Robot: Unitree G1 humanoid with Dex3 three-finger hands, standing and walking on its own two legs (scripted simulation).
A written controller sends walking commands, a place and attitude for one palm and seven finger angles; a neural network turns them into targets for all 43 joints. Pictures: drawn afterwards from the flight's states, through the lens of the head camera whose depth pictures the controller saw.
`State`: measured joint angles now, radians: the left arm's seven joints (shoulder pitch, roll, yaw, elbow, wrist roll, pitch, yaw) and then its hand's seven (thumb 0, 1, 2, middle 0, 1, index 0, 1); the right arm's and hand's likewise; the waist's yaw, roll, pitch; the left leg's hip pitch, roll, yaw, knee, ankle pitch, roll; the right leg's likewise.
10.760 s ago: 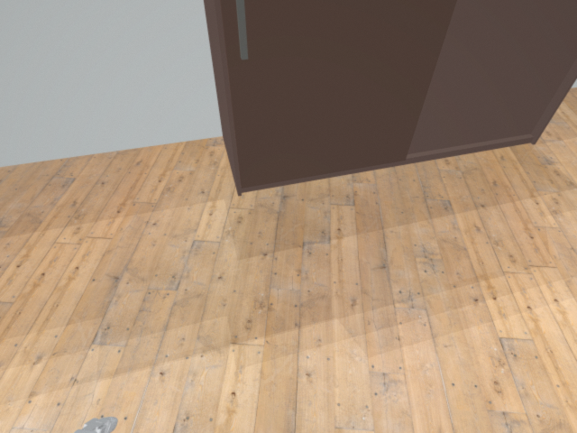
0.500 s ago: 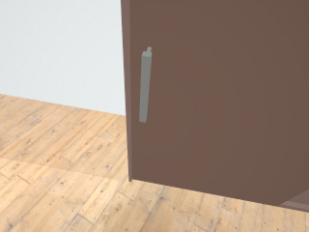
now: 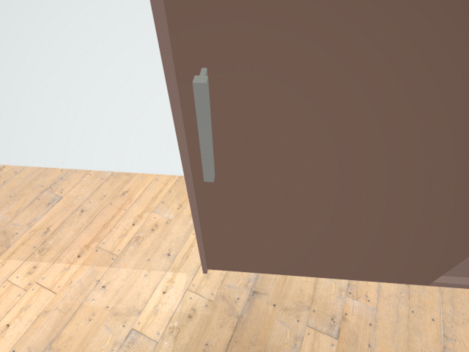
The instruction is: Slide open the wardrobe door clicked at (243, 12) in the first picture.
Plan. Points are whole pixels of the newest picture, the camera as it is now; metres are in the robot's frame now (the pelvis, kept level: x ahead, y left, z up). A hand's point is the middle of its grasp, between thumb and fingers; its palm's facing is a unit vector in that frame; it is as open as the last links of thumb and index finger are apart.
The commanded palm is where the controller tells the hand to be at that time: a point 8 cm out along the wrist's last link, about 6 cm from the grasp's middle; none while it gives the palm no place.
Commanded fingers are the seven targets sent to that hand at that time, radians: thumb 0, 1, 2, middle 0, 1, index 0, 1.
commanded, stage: look again from close up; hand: left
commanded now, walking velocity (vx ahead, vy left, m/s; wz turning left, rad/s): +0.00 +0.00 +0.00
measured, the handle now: (207, 131) +0.53 +0.09 +0.08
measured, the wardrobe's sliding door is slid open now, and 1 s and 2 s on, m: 0.00 0.00 0.00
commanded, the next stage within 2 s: raise the hand with hooked fingers in 0.96 s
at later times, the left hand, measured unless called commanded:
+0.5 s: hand out of the picture +0.02 +0.17 -0.17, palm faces +0.00 -0.98 -0.19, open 7.3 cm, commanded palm none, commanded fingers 0.00 0.90 0.90 -0.20 -0.30 -0.20 -0.30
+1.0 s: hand out of the picture +0.03 +0.17 -0.17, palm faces -0.01 -0.98 -0.20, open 7.4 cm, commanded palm none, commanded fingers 0.00 0.90 0.90 -0.20 -0.30 -0.20 -0.30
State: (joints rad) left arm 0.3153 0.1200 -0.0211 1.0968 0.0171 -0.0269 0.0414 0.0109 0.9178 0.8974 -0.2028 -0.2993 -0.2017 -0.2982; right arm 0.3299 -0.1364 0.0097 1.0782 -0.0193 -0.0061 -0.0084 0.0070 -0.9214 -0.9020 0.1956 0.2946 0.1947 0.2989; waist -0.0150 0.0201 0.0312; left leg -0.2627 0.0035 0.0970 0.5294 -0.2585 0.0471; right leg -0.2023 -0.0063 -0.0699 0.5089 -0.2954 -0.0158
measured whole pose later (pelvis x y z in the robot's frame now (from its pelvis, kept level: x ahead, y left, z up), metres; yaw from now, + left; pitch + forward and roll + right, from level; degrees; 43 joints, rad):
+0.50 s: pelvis +0.02 +0.00 +0.00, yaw -1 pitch -1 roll +1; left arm 0.29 0.15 -0.02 1.09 0.01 -0.02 0.04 0.01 0.91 0.90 -0.20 -0.30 -0.20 -0.30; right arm 0.28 -0.16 0.02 1.11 -0.01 -0.03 -0.02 0.01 -0.92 -0.90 0.19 0.29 0.19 0.30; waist 0.01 0.00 0.03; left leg -0.20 -0.02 0.12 0.46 -0.25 0.05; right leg -0.17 -0.02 -0.04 0.49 -0.31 0.00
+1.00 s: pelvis +0.02 +0.00 +0.01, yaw -2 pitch -1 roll +0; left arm 0.27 0.18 -0.01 1.10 0.02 -0.02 0.03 0.01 0.91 0.90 -0.20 -0.30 -0.20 -0.30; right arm 0.23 -0.17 0.01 1.13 -0.01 -0.03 -0.02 0.01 -0.91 -0.90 0.20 0.29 0.20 0.30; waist 0.01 -0.02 0.04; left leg -0.17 -0.01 0.12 0.44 -0.25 0.04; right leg -0.14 -0.01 -0.04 0.46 -0.30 -0.01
